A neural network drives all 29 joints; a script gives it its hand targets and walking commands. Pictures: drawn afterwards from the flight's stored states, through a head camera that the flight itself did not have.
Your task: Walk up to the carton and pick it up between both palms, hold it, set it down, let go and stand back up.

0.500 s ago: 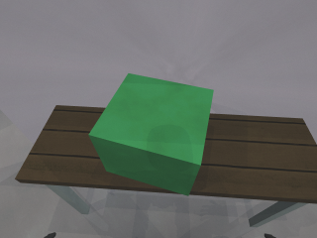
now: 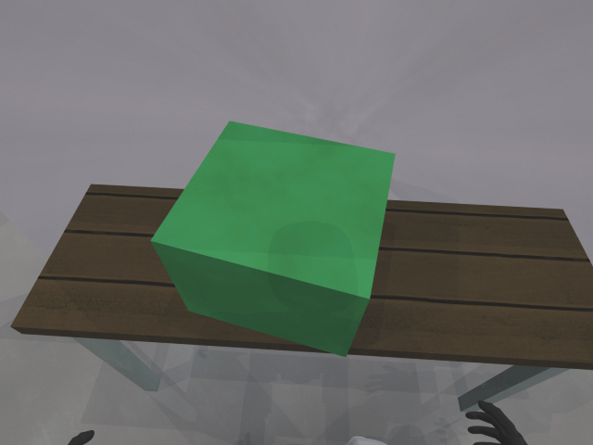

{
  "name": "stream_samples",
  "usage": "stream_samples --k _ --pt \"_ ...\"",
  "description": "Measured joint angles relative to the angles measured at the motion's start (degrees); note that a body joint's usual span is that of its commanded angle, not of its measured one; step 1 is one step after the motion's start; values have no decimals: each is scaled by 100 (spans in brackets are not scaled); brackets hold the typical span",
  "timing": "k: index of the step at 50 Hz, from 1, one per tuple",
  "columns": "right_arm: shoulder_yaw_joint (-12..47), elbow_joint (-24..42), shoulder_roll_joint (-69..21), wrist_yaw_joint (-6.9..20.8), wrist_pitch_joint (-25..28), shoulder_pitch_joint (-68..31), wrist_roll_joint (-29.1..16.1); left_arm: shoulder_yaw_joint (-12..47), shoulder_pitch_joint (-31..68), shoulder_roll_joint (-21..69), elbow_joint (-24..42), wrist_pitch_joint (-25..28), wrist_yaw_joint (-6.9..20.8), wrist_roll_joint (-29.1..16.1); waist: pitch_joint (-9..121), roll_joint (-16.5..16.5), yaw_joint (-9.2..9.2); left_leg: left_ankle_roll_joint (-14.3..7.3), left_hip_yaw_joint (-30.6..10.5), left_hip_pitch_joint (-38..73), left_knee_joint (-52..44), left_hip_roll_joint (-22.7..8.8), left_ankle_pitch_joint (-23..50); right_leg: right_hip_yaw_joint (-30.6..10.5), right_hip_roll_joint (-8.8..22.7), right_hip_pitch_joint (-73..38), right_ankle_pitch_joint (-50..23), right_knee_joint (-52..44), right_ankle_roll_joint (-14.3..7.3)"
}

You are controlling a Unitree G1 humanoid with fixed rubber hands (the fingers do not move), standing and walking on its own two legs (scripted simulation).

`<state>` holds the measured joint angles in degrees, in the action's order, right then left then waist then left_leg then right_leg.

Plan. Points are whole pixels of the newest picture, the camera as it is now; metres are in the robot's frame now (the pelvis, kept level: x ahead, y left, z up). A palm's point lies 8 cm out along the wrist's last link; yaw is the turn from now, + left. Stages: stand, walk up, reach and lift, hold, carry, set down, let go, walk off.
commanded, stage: reach and lift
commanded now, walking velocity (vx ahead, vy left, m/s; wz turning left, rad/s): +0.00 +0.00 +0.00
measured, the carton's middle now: (286, 236) +0.45 +0.02 -0.04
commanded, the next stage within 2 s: none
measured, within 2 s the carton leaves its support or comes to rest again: neither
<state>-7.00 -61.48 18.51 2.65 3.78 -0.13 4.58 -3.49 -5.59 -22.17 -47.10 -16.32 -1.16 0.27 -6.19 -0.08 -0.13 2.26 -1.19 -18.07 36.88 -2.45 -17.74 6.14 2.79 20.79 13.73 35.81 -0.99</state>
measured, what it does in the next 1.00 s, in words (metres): stands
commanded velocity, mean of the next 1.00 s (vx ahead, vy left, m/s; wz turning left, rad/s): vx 0.00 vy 0.00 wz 0.00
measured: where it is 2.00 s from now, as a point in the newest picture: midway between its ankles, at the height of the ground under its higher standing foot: outside the picture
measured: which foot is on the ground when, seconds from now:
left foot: down 0.00-1.00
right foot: down 0.00-1.00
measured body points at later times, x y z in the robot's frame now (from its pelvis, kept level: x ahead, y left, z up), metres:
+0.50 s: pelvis +0.03 +0.00 +0.01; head +0.07 +0.02 +0.45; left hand +0.20 +0.29 -0.09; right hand +0.16 -0.27 -0.09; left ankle +0.02 +0.14 -0.72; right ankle +0.05 -0.11 -0.72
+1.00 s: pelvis +0.04 +0.03 +0.02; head +0.04 +0.05 +0.47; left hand +0.22 +0.29 -0.06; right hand +0.17 -0.20 -0.07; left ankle +0.02 +0.15 -0.72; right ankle +0.05 -0.11 -0.72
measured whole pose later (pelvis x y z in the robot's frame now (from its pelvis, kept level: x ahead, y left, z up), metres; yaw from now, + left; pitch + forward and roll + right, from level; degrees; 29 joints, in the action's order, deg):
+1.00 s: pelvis +0.04 +0.03 +0.02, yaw -5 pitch -6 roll -1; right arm -4.5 -38.2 6.9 -3.4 12.1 13.7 -0.4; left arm -2.4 -11.8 -18.6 -26.1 -8.4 4.0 -4.5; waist -6.5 -0.8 2.3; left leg 0.3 4.9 -3.1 26.0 -2.7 -17.3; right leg 0.3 1.5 6.9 10.7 23.2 2.0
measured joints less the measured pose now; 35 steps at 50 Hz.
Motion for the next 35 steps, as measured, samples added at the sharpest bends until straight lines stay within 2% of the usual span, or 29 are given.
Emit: stream_samples --k 2,4,6,8,11,23,28,35 --pt "-39 165 -73 66 41 -208 35 -110 119 12 696 -634 4 156 -191 -42 45 46 55 -135 506 -71 -311 -74 -48 169 279 501 4" --pt "-51 349 -154 85 55 -300 21 -221 268 80 1247 -1029 62 258 -336 -66 92 62 94 -168 821 -147 -407 -106 -96 222 387 815 -13" --pt "-17 563 -257 40 31 -285 -48 -283 396 169 1653 -1232 135 336 -470 -117 117 98 106 -78 955 -177 -594 -118 -116 152 567 977 -40" --pt "13 773 -376 4 9 -196 -137 -307 419 259 2002 -1332 188 367 -558 -190 119 116 120 96 859 -180 -481 -131 -123 7 515 943 -49" --pt "86 1056 -484 -67 -40 -5 -281 -294 370 378 2273 -1421 234 379 -592 -266 116 142 159 340 627 -195 -535 -156 -148 -194 581 779 -64" --pt "296 1719 -615 -448 284 749 -540 -475 -194 268 2442 -882 275 309 -460 -365 94 98 227 740 -284 -161 -182 -202 -171 -580 249 -96 -2" --pt "280 1880 -817 -516 448 1041 -454 -343 -373 129 2378 -564 393 77 -348 -297 116 34 280 983 -602 -144 -74 -244 -178 -861 68 -520 63" --pt "207 2015 -1006 -479 552 1187 -360 -161 -454 177 2337 -248 383 -67 -219 -172 190 -69 442 1261 -870 -98 -4 -396 -160 -1142 -126 -913 170"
